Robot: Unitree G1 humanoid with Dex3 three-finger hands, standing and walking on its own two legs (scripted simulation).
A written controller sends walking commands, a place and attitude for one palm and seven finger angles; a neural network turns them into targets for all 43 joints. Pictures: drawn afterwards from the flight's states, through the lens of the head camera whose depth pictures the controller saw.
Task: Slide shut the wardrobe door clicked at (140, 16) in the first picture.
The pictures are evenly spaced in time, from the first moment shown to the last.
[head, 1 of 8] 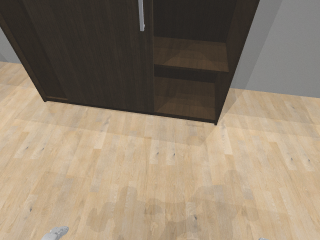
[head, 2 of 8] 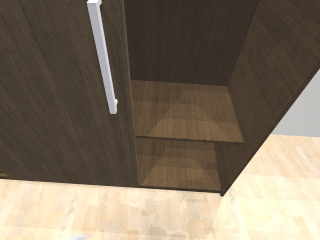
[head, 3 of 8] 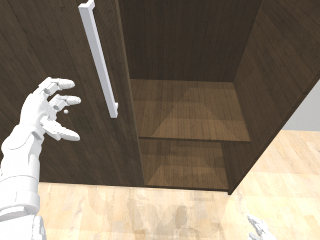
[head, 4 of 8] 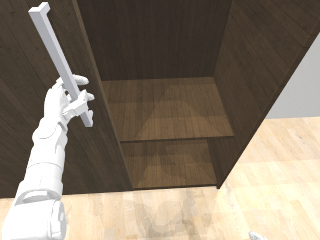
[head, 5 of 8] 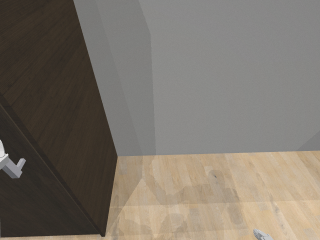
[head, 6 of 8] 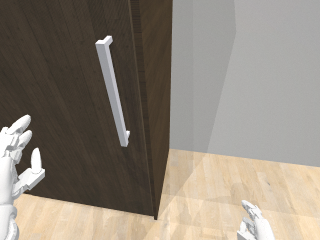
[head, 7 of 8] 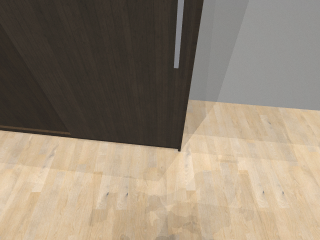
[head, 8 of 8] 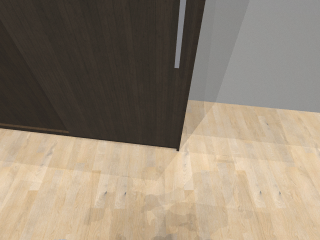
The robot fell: no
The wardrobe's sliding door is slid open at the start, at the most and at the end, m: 0.52 0.52 0.00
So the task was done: yes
